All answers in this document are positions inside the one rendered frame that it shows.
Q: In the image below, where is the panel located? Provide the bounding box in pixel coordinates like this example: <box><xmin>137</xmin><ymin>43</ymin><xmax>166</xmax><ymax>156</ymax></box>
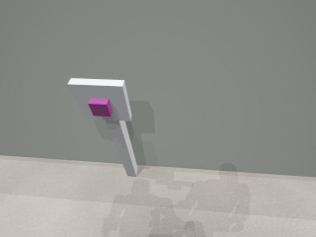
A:
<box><xmin>67</xmin><ymin>78</ymin><xmax>138</xmax><ymax>177</ymax></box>

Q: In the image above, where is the button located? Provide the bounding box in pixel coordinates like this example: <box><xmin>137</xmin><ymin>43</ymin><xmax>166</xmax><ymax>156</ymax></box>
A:
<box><xmin>88</xmin><ymin>98</ymin><xmax>113</xmax><ymax>117</ymax></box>

